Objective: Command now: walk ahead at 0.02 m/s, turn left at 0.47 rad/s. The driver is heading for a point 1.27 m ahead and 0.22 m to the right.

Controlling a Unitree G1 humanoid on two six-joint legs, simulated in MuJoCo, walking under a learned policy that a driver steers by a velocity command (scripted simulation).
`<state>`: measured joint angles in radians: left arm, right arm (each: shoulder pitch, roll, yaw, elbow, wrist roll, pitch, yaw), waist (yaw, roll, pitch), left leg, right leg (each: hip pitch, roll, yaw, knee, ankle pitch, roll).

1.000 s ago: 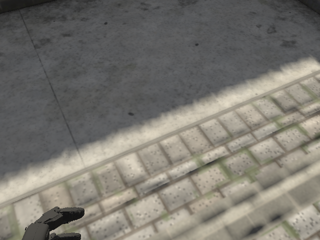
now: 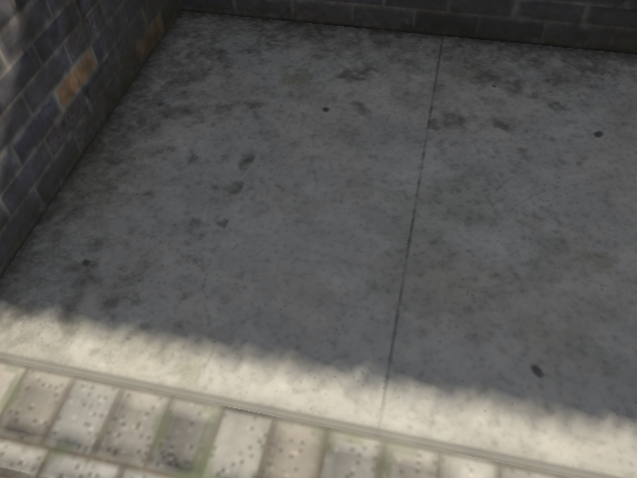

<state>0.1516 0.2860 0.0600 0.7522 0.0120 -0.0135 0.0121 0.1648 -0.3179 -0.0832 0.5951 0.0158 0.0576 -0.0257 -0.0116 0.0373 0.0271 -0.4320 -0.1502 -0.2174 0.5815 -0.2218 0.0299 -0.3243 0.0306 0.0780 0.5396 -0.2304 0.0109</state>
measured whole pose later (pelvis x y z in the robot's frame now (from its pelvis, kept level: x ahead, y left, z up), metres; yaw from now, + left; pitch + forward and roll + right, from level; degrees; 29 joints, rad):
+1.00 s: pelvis +0.07 -0.06 +0.02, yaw -20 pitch +2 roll +3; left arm 0.40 0.28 0.05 0.72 -0.02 -0.03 0.02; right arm 0.09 -0.31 -0.09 0.73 0.01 -0.08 0.01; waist 0.06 0.02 0.00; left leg -0.55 0.02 -0.10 0.62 -0.04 -0.08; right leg -0.08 0.06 0.17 0.31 -0.25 -0.08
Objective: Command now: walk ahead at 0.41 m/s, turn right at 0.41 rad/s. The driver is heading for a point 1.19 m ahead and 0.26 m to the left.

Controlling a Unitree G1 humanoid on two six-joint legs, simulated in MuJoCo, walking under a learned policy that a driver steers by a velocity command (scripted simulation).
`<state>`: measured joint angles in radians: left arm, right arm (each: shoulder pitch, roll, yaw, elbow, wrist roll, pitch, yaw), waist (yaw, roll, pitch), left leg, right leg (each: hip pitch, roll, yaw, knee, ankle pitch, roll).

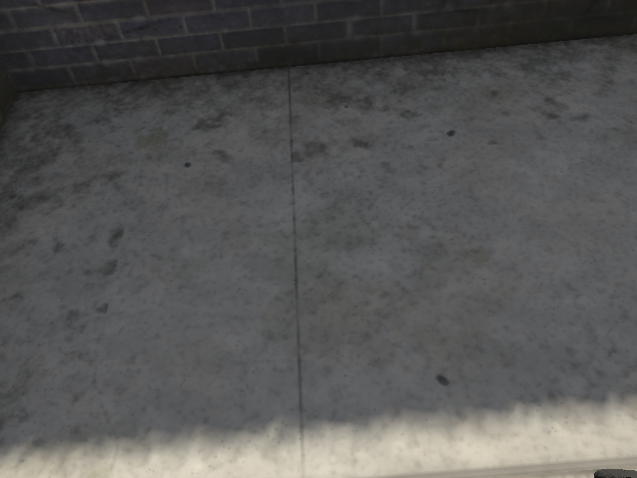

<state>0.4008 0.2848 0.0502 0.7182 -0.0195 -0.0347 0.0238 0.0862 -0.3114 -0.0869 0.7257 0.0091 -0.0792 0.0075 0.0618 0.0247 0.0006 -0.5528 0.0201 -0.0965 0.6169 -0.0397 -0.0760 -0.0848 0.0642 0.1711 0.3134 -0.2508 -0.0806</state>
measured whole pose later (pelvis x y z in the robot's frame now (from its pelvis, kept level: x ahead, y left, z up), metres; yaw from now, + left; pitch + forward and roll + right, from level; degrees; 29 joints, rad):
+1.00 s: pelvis +0.53 +0.08 -0.01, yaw +25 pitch +1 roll -3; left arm 0.34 0.30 0.07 0.80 0.00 -0.09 0.00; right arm 0.11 -0.31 -0.05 0.65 0.02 -0.03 0.04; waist 0.09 0.04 0.06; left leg -0.68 0.10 -0.04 0.76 -0.02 0.00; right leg 0.03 0.03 -0.17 0.23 -0.26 -0.01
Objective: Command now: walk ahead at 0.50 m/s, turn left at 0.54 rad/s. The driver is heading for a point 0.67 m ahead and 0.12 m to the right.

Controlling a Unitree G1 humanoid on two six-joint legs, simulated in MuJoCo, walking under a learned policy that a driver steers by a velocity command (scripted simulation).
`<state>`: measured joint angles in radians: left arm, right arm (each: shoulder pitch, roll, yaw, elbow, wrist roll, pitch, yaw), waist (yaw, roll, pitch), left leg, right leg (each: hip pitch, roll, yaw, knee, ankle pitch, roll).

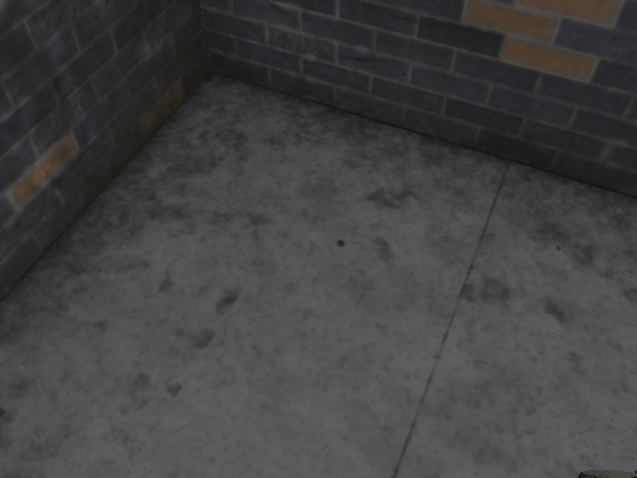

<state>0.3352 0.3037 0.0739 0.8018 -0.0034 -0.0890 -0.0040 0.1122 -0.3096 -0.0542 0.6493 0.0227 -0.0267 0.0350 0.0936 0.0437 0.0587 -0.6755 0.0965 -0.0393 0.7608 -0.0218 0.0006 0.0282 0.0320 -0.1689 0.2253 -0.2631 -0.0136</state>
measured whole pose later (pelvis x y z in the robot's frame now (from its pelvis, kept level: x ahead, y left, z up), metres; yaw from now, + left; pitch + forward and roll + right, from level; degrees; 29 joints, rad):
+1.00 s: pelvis +0.55 -0.03 +0.00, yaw -20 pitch +2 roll +0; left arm 0.25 0.28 0.05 0.73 -0.01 -0.04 0.00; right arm 0.10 -0.30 -0.04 0.72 -0.01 -0.08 0.00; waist 0.04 0.04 0.07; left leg -0.64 0.08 -0.07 0.72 -0.03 -0.07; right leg -0.16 0.10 0.06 0.34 -0.20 -0.08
